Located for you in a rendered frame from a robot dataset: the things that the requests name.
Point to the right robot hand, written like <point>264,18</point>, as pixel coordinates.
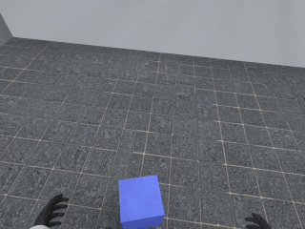
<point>258,220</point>

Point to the left robot hand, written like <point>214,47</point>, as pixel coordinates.
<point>47,213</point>

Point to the carton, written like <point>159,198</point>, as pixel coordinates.
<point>140,202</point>

